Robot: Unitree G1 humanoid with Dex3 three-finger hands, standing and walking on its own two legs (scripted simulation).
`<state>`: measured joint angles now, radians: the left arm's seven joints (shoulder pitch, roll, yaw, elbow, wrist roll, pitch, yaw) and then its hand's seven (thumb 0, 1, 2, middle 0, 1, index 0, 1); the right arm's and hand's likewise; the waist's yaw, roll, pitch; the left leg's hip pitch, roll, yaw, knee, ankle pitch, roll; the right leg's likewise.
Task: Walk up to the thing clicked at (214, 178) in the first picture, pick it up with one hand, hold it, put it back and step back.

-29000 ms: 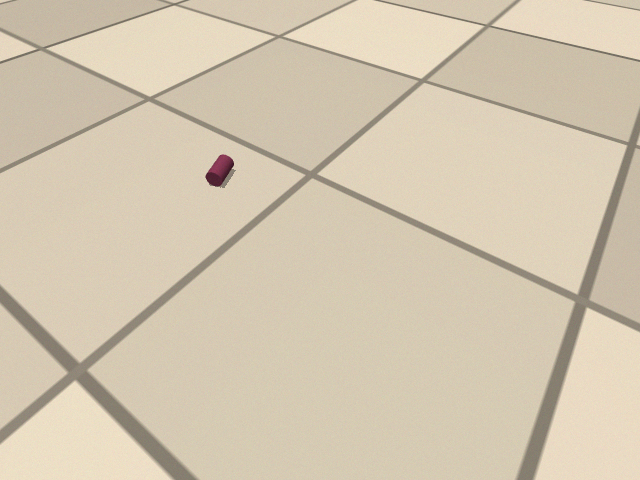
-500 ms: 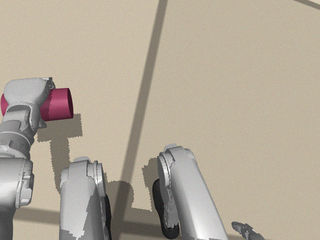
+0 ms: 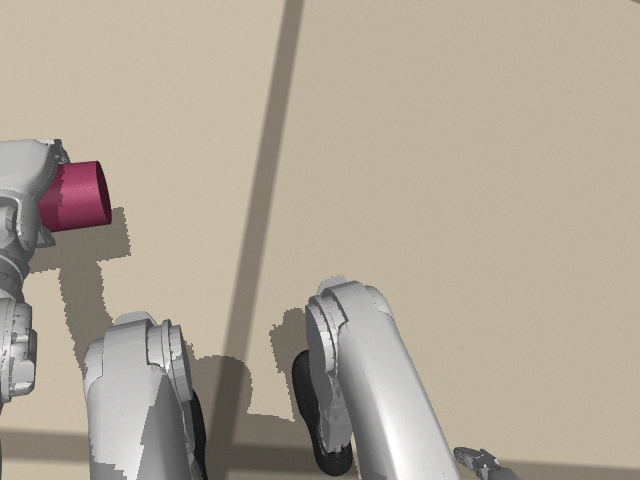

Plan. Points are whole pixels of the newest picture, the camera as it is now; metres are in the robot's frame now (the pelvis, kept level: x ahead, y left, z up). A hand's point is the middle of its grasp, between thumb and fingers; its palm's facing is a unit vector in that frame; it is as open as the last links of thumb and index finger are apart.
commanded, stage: lower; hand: left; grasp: from above
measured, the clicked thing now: (40, 200) +0.48 +0.27 -0.20
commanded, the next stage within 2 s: rest in 0.30 s
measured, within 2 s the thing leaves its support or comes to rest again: neither
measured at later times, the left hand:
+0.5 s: hand (51, 211) +0.47 +0.27 -0.23, palm faces -0.47 -0.06 -0.88, open 11.0 cm
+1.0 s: hand (65, 214) +0.48 +0.26 -0.27, palm faces -0.47 -0.09 -0.88, open 11.0 cm
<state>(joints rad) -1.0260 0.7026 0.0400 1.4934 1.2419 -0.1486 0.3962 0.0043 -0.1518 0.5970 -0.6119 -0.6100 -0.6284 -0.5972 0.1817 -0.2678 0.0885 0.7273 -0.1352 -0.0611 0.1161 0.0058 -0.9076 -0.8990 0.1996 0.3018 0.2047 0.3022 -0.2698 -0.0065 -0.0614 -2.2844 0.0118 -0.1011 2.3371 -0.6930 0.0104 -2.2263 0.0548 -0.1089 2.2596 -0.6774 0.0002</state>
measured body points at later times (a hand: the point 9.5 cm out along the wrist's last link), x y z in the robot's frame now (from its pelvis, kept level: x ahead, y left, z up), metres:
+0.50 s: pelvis +0.00 +0.00 -0.03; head +0.26 +0.07 +0.33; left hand +0.49 +0.27 -0.18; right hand +0.03 -0.26 -0.12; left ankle +0.07 +0.12 -0.32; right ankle +0.10 -0.11 -0.32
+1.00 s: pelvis +0.00 +0.00 -0.04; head +0.28 +0.09 +0.30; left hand +0.50 +0.27 -0.22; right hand +0.03 -0.26 -0.11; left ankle +0.07 +0.12 -0.32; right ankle +0.10 -0.11 -0.32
